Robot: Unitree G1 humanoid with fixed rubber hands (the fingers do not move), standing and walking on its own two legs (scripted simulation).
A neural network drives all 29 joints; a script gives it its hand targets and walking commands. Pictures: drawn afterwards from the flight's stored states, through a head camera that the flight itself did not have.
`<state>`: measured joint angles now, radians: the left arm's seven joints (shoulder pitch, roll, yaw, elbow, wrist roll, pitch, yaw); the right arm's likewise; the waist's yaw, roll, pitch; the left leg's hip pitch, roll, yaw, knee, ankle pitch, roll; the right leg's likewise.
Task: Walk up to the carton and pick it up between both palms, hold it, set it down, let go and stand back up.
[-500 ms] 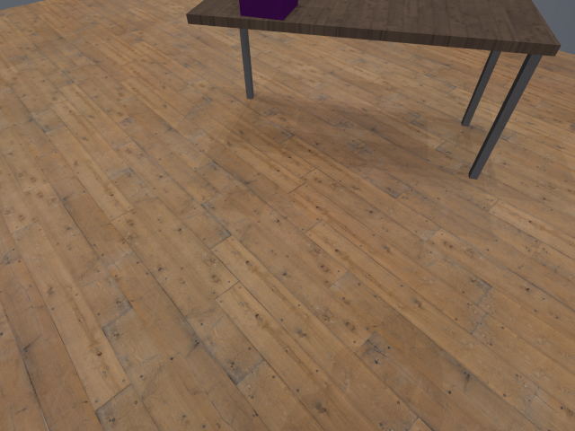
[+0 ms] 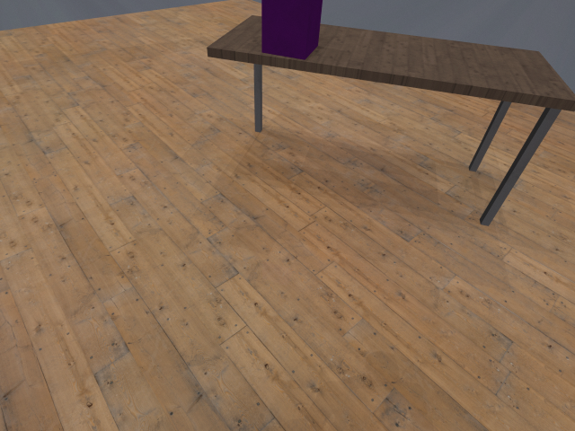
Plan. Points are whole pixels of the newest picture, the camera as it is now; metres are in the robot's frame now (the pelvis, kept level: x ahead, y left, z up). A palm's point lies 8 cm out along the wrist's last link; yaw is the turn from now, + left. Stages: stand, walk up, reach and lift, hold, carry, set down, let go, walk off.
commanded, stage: walk up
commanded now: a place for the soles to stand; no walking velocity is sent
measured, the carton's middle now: (292, 18) +1.70 -0.01 +0.07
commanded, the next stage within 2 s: none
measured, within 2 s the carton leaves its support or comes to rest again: neither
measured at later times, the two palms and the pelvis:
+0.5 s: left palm (175, 344) +0.30 +0.20 -0.10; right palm (471, 361) +0.29 -0.31 -0.11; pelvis +0.26 -0.06 +0.01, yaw +3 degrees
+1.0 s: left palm (175, 281) +0.46 +0.24 -0.14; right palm (387, 229) +0.61 -0.23 -0.11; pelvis +0.51 +0.00 +0.00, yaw +3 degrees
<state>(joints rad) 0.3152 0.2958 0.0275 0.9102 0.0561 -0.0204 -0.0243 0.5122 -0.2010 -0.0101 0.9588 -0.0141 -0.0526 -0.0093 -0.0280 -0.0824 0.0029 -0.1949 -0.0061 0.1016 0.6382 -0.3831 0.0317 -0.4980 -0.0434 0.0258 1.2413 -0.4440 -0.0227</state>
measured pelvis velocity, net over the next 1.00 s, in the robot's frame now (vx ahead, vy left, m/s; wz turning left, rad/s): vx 0.51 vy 0.00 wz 0.06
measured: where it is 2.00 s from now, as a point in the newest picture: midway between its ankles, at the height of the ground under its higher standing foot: (292, 279)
